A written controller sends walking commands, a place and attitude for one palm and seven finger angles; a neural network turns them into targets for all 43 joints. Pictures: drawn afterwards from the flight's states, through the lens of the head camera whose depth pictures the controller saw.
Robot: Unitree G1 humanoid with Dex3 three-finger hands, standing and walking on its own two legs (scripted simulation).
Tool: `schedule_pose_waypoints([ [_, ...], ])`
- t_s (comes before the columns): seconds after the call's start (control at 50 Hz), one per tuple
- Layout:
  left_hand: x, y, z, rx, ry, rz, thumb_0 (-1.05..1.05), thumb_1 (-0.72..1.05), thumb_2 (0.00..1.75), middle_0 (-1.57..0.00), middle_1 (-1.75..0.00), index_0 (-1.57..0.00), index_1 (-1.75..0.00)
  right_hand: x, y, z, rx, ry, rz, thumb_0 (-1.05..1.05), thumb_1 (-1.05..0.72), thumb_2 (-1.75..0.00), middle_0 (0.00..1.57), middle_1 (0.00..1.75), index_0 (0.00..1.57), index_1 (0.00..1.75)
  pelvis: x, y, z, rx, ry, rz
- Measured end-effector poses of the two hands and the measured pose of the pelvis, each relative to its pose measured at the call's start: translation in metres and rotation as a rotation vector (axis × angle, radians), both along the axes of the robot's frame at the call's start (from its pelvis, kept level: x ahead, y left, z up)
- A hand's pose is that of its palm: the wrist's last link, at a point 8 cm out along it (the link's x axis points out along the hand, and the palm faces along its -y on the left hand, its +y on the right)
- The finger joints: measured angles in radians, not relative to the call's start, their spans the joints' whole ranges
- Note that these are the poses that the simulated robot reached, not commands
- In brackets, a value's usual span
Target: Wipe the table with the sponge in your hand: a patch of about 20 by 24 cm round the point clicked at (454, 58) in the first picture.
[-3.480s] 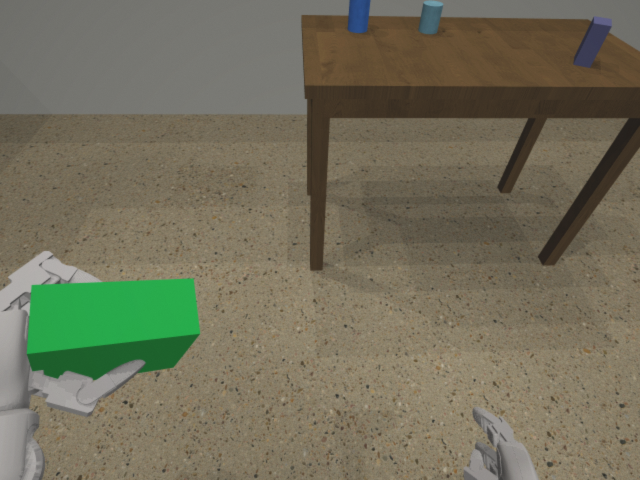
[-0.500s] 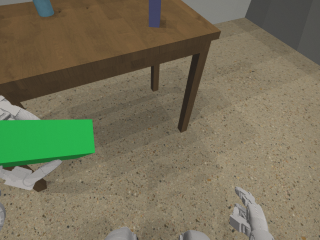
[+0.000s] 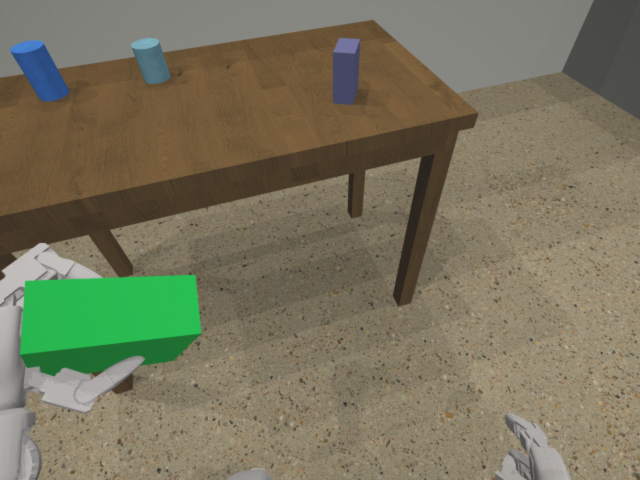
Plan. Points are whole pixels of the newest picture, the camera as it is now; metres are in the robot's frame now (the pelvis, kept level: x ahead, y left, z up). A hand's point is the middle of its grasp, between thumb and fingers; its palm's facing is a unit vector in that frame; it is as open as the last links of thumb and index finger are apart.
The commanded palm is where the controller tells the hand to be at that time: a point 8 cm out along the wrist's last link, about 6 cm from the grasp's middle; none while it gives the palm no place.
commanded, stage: take the last steps up to it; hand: left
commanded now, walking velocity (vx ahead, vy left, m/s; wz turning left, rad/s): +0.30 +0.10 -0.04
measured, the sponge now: (138, 326) +0.23 +0.19 +0.15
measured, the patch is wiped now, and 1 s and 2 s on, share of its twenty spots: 0.00 0.00 0.00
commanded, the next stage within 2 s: come to a stop and stand still in 1.52 s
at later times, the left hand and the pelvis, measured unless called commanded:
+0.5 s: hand (126, 260) +0.29 +0.22 +0.17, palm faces +0.42 -0.77 -0.48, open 9.9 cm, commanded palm +0.24 +0.26 +0.17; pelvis +0.08 -0.01 -0.02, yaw -1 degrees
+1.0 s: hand (139, 180) +0.42 +0.25 +0.17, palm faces +0.39 -0.83 -0.40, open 9.9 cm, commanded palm +0.36 +0.29 +0.17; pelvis +0.18 +0.02 -0.01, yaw -3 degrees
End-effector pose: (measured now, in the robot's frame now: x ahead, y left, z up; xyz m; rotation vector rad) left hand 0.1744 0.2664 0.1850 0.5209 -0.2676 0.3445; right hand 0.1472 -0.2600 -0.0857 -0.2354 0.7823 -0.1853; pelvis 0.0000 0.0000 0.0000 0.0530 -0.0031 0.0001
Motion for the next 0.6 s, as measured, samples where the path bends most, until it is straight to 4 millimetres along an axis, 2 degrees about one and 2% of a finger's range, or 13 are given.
schedule_pose_waypoints([
  [0.06, 0.010, 0.007, 0.005, 0.022, -0.041, -0.023, 0.00, -0.47, 0.99, -0.77, -1.34, -0.76, -1.33, 0.008, -0.003, 0.007, -0.034, -0.019, -0.023, 0.01, -0.91, -0.90, 0.20, 0.30, 0.20, 0.30, 0.011, 0.007, -0.004, -0.013, 0.003, -0.011],
  [0.12, 0.022, 0.020, 0.005, 0.035, -0.118, -0.037, 0.00, -0.47, 0.99, -0.77, -1.34, -0.76, -1.33, 0.020, 0.001, 0.006, -0.061, -0.057, -0.047, 0.01, -0.91, -0.90, 0.20, 0.30, 0.20, 0.30, 0.023, 0.016, -0.017, -0.028, -0.007, -0.034],
  [0.2, 0.044, 0.030, -0.004, 0.007, -0.129, -0.029, 0.00, -0.47, 0.99, -0.77, -1.34, -0.76, -1.33, 0.030, 0.023, 0.003, -0.002, -0.083, -0.067, 0.01, -0.91, -0.90, 0.20, 0.30, 0.20, 0.30, 0.029, 0.019, -0.019, -0.029, -0.020, -0.042],
  [0.3, 0.055, 0.018, -0.003, -0.004, -0.080, -0.052, 0.00, -0.47, 0.99, -0.77, -1.34, -0.76, -1.33, 0.034, 0.051, -0.002, 0.089, -0.070, -0.039, 0.01, -0.91, -0.90, 0.20, 0.30, 0.20, 0.30, 0.041, 0.014, -0.011, -0.044, -0.009, -0.052],
  [0.38, 0.060, 0.003, 0.004, 0.033, -0.061, -0.058, 0.00, -0.47, 0.99, -0.77, -1.34, -0.76, -1.33, 0.038, 0.060, -0.015, 0.136, -0.032, -0.010, 0.01, -0.90, -0.90, 0.20, 0.30, 0.20, 0.30, 0.054, 0.006, -0.009, -0.048, -0.001, -0.048],
  [0.44, 0.067, -0.005, 0.005, 0.075, -0.050, -0.023, 0.00, -0.47, 0.99, -0.77, -1.34, -0.76, -1.33, 0.046, 0.054, -0.031, 0.157, 0.001, 0.009, 0.01, -0.90, -0.90, 0.21, 0.30, 0.20, 0.30, 0.067, -0.006, -0.015, -0.040, 0.000, -0.035],
  [0.5, 0.079, -0.009, -0.002, 0.068, -0.040, 0.016, 0.00, -0.47, 0.99, -0.77, -1.34, -0.76, -1.33, 0.057, 0.039, -0.046, 0.148, 0.048, 0.026, 0.01, -0.90, -0.90, 0.21, 0.30, 0.20, 0.30, 0.076, -0.014, -0.021, -0.044, -0.004, -0.024],
  [0.54, 0.088, -0.010, -0.005, 0.033, -0.028, 0.029, 0.00, -0.47, 0.99, -0.77, -1.34, -0.76, -1.34, 0.065, 0.027, -0.045, 0.126, 0.076, 0.030, 0.01, -0.90, -0.90, 0.21, 0.30, 0.20, 0.30, 0.082, -0.016, -0.018, -0.032, -0.007, -0.027],
  [0.6, 0.102, -0.013, -0.006, 0.011, -0.006, 0.024, 0.00, -0.47, 0.99, -0.77, -1.34, -0.76, -1.34, 0.079, 0.008, -0.034, 0.084, 0.081, 0.013, 0.02, -0.90, -0.90, 0.21, 0.30, 0.20, 0.30, 0.094, -0.016, -0.010, -0.023, -0.002, -0.022],
])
